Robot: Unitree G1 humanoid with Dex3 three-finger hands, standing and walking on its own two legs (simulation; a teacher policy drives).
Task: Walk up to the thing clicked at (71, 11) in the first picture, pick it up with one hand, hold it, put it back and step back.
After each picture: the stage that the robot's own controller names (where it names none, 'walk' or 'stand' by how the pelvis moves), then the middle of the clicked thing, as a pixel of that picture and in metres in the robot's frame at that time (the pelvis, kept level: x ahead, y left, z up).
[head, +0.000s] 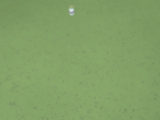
stand; (71, 10) +2.17 +0.15 -0.72
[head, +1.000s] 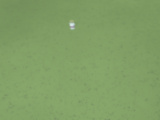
walk; (72, 24) +2.04 +0.25 -0.72
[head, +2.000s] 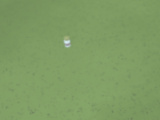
walk; (67, 41) +1.46 +0.26 -0.72
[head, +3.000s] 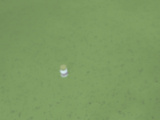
walk; (63, 70) +1.01 +0.23 -0.71
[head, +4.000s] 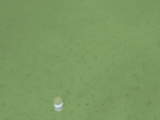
walk; (58, 103) +0.65 +0.20 -0.70
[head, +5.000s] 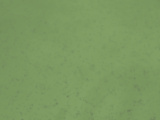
stand; out of the picture +0.42 +0.20 -0.70
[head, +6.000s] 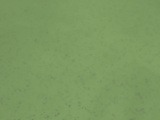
walk; out of the picture +0.40 +0.20 -0.72
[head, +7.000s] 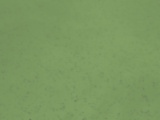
stand; out of the picture +0.46 +0.15 -0.71
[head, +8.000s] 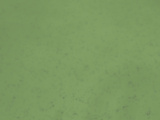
stand; out of the picture +0.45 +0.23 -0.70
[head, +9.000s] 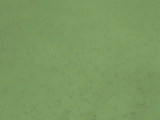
stand; out of the picture +0.43 +0.23 -0.71
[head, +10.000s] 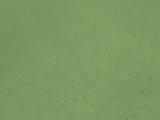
walk; out of the picture +0.49 +0.15 -0.71
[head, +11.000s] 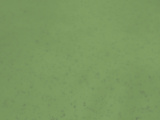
stand; out of the picture +0.39 +0.15 -0.72
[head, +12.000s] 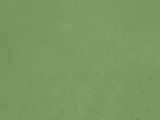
stand; out of the picture +0.36 +0.15 -0.72
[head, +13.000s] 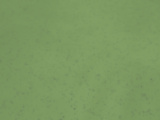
stand; out of the picture +0.34 +0.15 -0.73
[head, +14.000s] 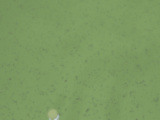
go down; (53, 115) +0.38 +0.17 -0.63
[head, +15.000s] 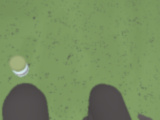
go down; (19, 66) +0.43 +0.25 -0.31
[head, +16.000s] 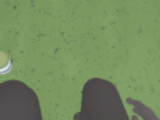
close in; (0, 63) +0.41 +0.27 -0.28
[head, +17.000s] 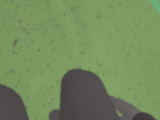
close; out of the picture +0.38 +0.30 -0.22
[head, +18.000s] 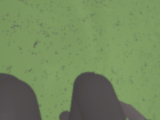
lift; out of the picture +0.35 +0.28 -0.18
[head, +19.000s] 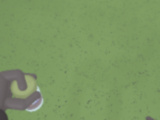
lift; (28, 94) +0.31 +0.18 +0.00
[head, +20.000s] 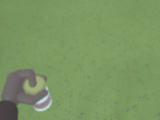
hold; (38, 93) +0.33 +0.16 +0.00
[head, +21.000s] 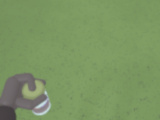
hold; (37, 98) +0.32 +0.17 +0.00
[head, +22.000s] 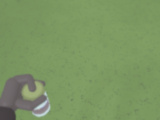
crouch; (37, 99) +0.31 +0.17 +0.00
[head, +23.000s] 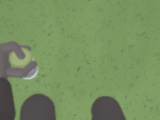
crouch; (24, 64) +0.41 +0.20 -0.10
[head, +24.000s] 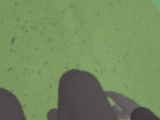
lower; out of the picture +0.38 +0.31 -0.23
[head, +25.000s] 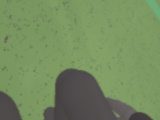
lower; out of the picture +0.40 +0.32 -0.23
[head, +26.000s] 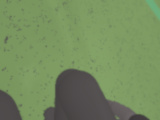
lower; out of the picture +0.40 +0.32 -0.23
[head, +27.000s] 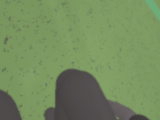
lower; out of the picture +0.40 +0.32 -0.23
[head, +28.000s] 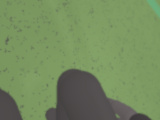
loosen; out of the picture +0.39 +0.32 -0.22
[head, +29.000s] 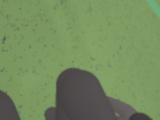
withdraw; out of the picture +0.38 +0.32 -0.22
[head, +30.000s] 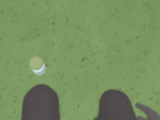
walk; (37, 65) +0.45 +0.24 -0.37
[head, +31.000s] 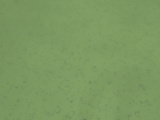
stand; out of the picture +0.37 +0.15 -0.66
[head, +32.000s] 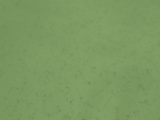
stand; out of the picture +0.38 +0.17 -0.67
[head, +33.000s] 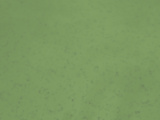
stand; out of the picture +0.39 +0.17 -0.67
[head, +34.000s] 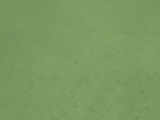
stand; out of the picture +0.40 +0.15 -0.72
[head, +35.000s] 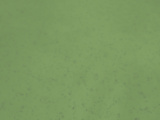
stand; out of the picture +0.37 +0.16 -0.73
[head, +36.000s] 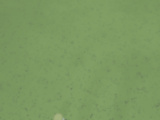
walk; out of the picture +0.41 +0.18 -0.71
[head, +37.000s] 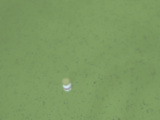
walk; (66, 84) +0.72 +0.20 -0.71
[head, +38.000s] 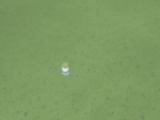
stand; (65, 68) +1.06 +0.13 -0.71
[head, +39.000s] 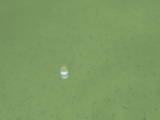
stand; (64, 71) +1.01 +0.17 -0.72
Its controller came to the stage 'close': yes
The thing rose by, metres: 0.69
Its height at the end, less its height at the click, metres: +0.00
